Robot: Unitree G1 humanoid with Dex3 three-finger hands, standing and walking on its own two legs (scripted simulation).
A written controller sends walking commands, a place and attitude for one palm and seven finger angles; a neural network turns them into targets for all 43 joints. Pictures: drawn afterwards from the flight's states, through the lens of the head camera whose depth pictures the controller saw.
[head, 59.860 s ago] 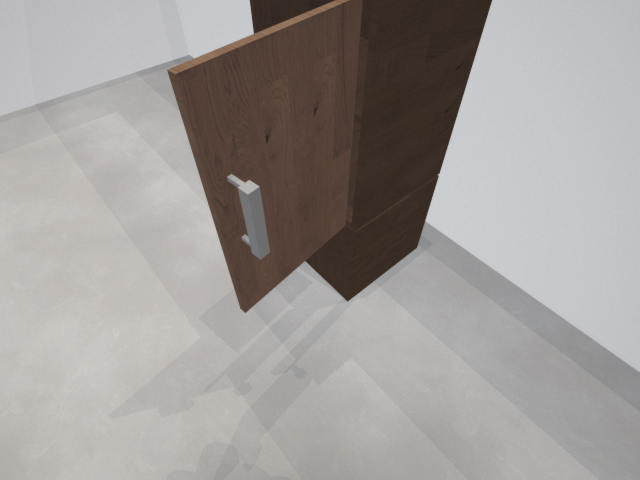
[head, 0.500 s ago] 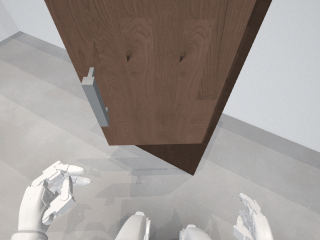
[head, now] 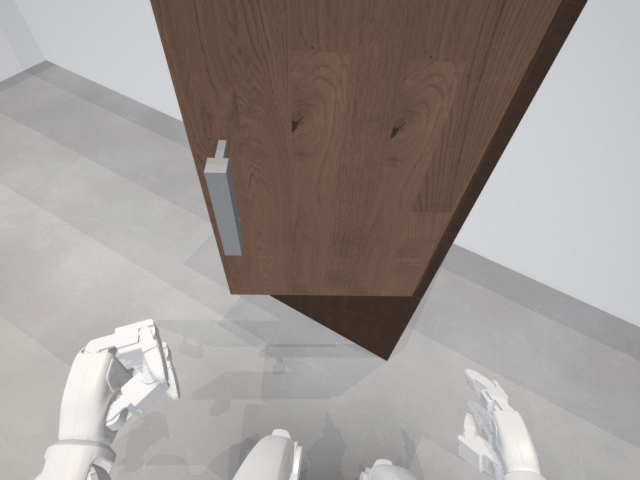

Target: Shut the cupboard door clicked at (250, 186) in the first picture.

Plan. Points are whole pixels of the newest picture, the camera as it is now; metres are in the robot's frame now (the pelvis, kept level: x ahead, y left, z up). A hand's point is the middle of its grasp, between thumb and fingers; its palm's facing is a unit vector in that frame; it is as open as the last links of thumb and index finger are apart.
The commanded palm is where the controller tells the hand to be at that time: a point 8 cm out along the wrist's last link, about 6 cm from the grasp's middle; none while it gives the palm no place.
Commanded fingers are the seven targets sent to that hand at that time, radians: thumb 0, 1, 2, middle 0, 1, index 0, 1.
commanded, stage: raise the hand and make a fist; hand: left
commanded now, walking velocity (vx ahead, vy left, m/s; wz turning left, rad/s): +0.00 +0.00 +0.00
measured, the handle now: (228, 201) +0.46 +0.18 +0.06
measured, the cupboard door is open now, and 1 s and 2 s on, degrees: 31 31 31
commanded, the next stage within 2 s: bring the fist close to the handle in 0.60 s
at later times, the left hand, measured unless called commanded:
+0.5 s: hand (192, 361) +0.23 +0.16 +0.06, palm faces +0.09 -1.00 -0.03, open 3.1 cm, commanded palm +0.21 +0.22 +0.07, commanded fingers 0.00 0.90 0.90 -1.30 -1.50 -1.30 -1.50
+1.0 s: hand (219, 329) +0.27 +0.14 +0.06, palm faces +0.06 -1.00 -0.01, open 3.1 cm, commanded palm +0.25 +0.19 +0.07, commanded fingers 0.00 0.90 0.90 -1.30 -1.50 -1.30 -1.50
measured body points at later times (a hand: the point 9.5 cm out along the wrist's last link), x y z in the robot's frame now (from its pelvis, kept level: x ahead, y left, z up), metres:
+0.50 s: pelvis +0.01 -0.02 +0.00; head +0.05 -0.02 +0.45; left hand +0.22 +0.22 +0.06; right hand +0.18 -0.26 -0.07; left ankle +0.05 +0.08 -0.65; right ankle +0.00 -0.12 -0.65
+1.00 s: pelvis +0.01 -0.03 +0.00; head +0.06 -0.03 +0.45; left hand +0.26 +0.20 +0.06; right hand +0.19 -0.26 -0.08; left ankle +0.05 +0.08 -0.65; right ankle +0.00 -0.12 -0.65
